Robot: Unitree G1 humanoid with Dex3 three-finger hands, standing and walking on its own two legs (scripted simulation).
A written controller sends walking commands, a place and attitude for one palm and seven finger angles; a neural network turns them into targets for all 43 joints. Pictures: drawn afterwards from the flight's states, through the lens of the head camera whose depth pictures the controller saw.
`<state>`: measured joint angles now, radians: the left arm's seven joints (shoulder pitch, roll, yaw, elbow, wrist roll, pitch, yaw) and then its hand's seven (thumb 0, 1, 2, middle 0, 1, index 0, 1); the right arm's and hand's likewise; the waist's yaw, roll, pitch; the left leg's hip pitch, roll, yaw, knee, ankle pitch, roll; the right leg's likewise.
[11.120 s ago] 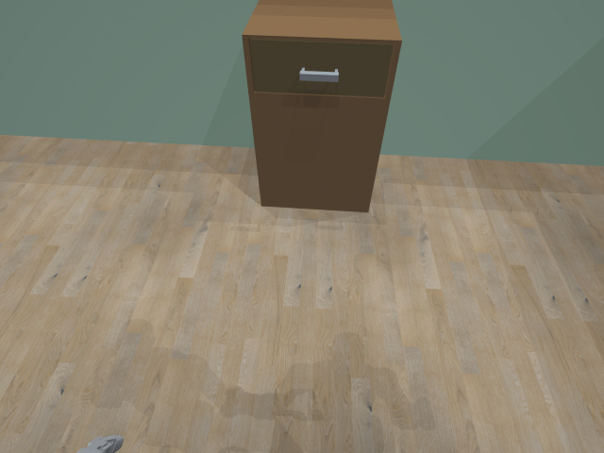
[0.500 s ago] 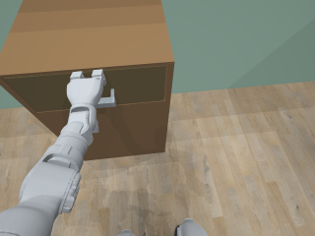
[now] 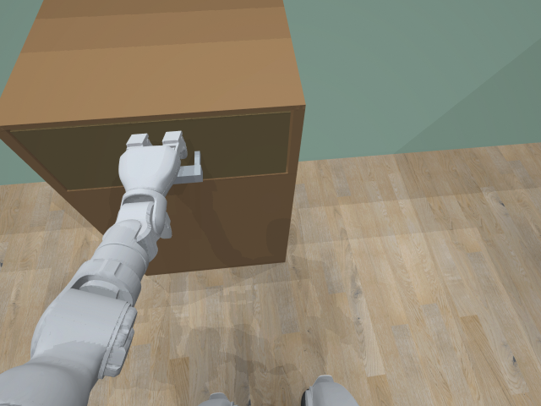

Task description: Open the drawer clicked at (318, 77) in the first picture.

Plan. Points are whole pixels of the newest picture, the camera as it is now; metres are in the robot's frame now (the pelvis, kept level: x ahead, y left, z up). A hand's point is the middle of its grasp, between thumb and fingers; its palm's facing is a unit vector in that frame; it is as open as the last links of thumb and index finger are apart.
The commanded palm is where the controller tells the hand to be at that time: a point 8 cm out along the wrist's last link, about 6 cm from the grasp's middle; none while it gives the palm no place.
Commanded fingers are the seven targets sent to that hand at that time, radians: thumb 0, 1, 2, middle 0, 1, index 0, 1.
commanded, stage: lower the fingers behind the handle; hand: left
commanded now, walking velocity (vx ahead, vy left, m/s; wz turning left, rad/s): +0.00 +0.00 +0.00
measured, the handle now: (167, 167) +0.53 +0.17 -0.05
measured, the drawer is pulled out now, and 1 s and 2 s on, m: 0.00 0.00 0.00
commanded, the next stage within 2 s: close the thumb around the handle in 1.32 s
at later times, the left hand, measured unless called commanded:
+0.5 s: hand (159, 195) +0.46 +0.17 -0.03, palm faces -0.01 -0.02 -1.00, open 13.9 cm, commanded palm +0.44 +0.17 +0.01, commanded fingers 0.00 -0.50 0.30 -0.30 -1.20 -0.30 -1.20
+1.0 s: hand (169, 201) +0.47 +0.17 -0.07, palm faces -0.02 -0.01 -1.00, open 14.2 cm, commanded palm +0.44 +0.16 -0.02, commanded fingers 0.00 -0.50 0.30 -0.30 -1.20 -0.30 -1.20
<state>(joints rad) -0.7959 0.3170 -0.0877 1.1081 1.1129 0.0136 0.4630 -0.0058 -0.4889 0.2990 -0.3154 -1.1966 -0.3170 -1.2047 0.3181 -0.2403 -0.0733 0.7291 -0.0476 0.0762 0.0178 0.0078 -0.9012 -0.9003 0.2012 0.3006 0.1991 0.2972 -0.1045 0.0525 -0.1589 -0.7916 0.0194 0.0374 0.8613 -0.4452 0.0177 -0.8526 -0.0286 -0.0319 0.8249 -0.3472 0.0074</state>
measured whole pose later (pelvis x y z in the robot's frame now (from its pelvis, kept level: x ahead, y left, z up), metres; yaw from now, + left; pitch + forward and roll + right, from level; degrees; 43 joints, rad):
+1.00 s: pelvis -0.03 +0.00 -0.04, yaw +0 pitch +28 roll -1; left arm -0.88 0.36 -0.06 1.16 1.13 0.04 0.53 -0.01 -0.49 0.30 -0.28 -1.19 -0.25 -1.19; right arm 0.33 -0.25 -0.06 0.73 -0.06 0.03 0.03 0.01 -0.90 -0.90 0.20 0.30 0.20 0.30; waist -0.14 0.06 -0.19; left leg -1.09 0.02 0.03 1.12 -0.51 0.02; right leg -1.14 -0.03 -0.03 1.06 -0.40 0.01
